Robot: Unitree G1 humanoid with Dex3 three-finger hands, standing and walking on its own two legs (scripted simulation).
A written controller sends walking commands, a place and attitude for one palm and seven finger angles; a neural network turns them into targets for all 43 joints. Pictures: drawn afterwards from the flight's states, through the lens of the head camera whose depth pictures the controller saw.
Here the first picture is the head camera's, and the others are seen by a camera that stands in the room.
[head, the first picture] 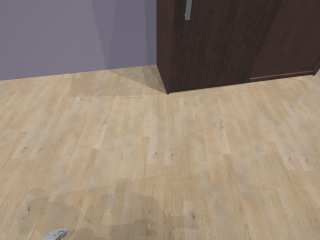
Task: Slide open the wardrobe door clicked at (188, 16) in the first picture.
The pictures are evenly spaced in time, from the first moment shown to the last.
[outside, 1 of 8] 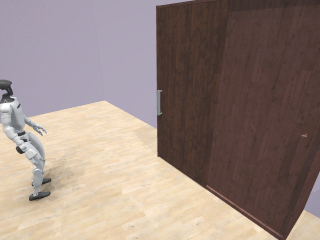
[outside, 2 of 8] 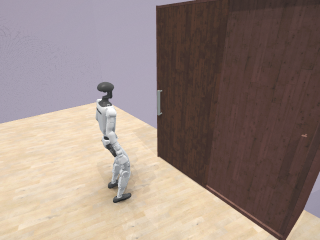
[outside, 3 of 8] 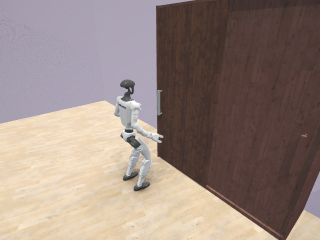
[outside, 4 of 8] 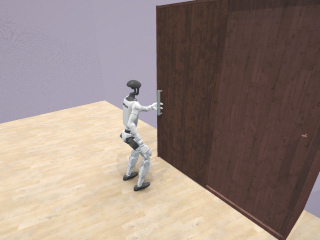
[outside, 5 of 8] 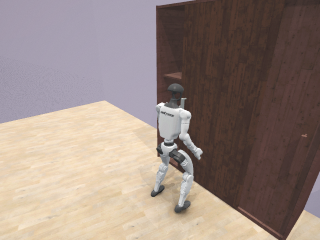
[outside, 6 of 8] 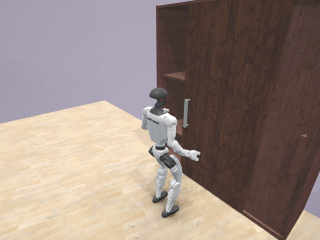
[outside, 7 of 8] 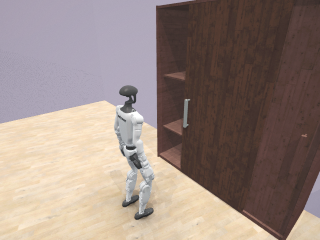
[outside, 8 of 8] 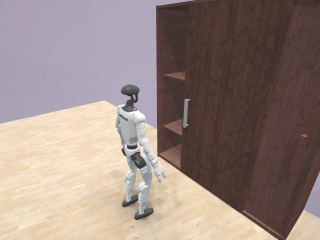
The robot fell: no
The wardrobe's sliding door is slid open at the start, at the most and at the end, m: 0.00 0.46 0.45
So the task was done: yes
